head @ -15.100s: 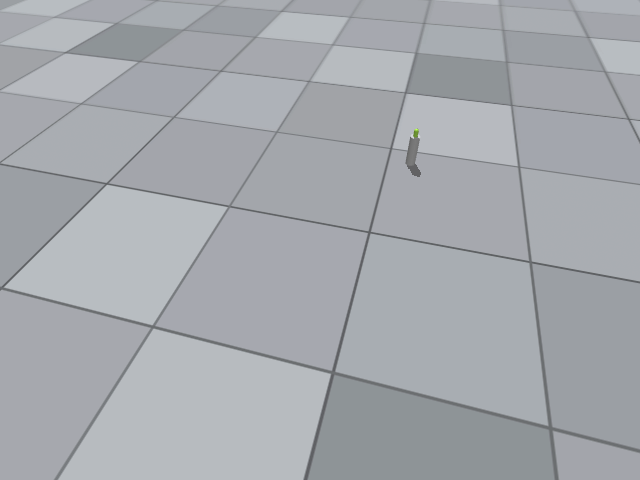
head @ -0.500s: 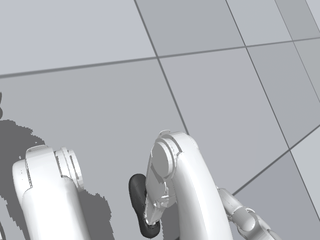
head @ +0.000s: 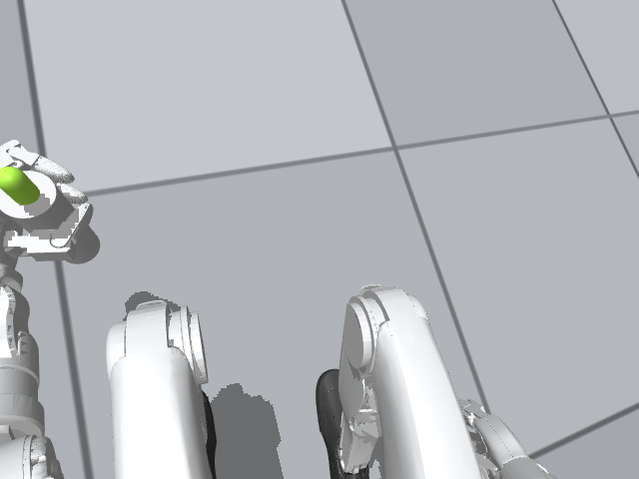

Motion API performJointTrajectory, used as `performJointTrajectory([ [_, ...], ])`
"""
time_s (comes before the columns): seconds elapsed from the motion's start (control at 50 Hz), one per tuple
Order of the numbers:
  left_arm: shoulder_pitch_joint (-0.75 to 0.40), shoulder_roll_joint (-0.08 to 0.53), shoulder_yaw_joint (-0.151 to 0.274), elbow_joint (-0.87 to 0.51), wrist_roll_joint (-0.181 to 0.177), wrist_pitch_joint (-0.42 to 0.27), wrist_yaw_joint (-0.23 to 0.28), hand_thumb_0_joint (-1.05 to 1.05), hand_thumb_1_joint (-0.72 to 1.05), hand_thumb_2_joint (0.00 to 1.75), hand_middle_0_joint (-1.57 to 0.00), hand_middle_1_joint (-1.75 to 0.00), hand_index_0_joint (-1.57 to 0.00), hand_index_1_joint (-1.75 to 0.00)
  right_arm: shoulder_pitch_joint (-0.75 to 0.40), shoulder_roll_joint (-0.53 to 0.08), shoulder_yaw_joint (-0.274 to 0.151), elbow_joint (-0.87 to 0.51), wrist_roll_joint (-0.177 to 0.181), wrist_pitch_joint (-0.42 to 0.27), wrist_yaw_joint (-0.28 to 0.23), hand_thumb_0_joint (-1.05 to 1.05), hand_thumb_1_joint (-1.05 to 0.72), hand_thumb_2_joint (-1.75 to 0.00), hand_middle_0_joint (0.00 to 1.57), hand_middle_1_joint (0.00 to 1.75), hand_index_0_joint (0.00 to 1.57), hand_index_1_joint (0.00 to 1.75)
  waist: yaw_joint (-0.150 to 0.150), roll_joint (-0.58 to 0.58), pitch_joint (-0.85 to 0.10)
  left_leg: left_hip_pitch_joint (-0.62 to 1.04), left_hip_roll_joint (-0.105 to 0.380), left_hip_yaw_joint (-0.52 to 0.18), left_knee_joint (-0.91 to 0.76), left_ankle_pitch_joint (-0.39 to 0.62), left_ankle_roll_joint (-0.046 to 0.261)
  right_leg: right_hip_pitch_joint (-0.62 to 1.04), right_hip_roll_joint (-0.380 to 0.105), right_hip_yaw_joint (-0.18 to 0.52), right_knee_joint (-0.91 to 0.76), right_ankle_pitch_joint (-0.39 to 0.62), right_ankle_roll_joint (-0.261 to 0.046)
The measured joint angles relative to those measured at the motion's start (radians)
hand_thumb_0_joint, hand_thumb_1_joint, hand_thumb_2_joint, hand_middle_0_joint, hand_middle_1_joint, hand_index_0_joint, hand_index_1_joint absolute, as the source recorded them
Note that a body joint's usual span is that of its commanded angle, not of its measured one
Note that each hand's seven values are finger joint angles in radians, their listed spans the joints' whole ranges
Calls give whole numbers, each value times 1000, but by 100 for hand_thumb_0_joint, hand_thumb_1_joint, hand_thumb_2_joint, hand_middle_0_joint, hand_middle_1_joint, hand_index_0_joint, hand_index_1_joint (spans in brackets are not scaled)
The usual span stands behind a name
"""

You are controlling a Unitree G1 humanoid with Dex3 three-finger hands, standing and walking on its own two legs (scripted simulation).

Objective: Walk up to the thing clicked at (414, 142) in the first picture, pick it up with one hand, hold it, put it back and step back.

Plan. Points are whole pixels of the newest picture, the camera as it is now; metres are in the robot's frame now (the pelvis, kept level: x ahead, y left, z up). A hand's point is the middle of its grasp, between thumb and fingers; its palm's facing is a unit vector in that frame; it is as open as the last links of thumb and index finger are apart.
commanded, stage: settle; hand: left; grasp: from the side
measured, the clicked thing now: (50, 217) +0.42 +0.30 -0.08
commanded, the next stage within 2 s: lift in 0.88 s
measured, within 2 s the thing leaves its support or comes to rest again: neither
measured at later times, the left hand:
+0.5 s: hand (42, 174) +0.43 +0.28 +0.00, palm faces +0.18 -0.98 -0.05, open 6.9 cm
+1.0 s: hand (32, 163) +0.43 +0.28 +0.02, palm faces +0.18 -0.98 -0.05, open 6.9 cm
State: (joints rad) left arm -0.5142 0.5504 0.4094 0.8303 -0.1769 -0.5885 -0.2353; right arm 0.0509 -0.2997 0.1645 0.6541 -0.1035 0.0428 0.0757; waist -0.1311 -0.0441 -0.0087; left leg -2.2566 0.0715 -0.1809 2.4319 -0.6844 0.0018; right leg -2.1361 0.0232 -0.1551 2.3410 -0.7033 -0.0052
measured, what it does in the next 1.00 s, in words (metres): stands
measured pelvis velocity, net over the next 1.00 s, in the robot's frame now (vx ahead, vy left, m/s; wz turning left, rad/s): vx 0.00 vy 0.00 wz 0.07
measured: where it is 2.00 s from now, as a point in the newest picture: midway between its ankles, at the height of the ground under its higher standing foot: (274, 466)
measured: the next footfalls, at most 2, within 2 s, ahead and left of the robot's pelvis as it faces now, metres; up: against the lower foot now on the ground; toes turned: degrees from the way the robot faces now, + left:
none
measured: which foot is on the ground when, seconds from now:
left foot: down 0.00-1.00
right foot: down 0.00-1.00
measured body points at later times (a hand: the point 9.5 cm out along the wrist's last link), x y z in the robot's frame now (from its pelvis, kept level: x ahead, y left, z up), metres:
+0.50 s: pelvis +0.00 +0.00 +0.03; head +0.21 +0.06 +0.42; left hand +0.42 +0.33 +0.00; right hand +0.16 -0.27 -0.09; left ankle +0.08 +0.13 -0.30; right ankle +0.10 -0.11 -0.30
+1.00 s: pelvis +0.00 +0.00 +0.05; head +0.20 +0.06 +0.45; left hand +0.42 +0.33 +0.03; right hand +0.14 -0.26 -0.07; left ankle +0.08 +0.13 -0.30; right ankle +0.10 -0.11 -0.30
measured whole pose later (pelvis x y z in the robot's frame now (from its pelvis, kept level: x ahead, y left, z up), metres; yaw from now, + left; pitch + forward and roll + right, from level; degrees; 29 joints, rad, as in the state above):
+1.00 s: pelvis +0.00 +0.00 +0.05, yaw +4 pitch +32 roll -6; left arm -0.62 0.47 0.44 0.88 -0.14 -0.54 -0.26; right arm 0.11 -0.28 0.06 0.69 -0.06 -0.02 0.04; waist -0.12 0.00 -0.11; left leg -2.16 0.07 -0.10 2.25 -0.67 0.00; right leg -2.07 0.01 -0.09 2.21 -0.71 -0.01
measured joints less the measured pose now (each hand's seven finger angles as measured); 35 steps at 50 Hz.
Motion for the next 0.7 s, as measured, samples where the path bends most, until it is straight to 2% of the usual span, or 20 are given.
performJointTrajectory([
  [0.22,-51,-26,33,-19,-23,36,-49,1,-6,116,-88,-113,-92,-118,14,5,-49,18,25,-20,-19,0,-88,-90,21,30,20,30,2,23,-35,24,6,28,-52,-24,-8,3,-1,22,-30,-27,-9],
  [0.46,-68,-62,50,-31,15,73,-43,1,-7,117,-88,-113,-92,-118,16,4,-86,5,32,-26,-28,0,-89,-90,20,30,20,30,7,32,-63,52,4,46,-100,-6,-8,25,-5,35,-68,-14,-11],
  [0.7,-53,-80,28,-2,33,66,-38,1,-7,117,-88,-113,-92,-118,35,17,-100,21,36,-49,-39,0,-88,-89,20,30,20,30,14,34,-82,77,0,65,-144,22,0,47,-10,50,-104,8,-6],
])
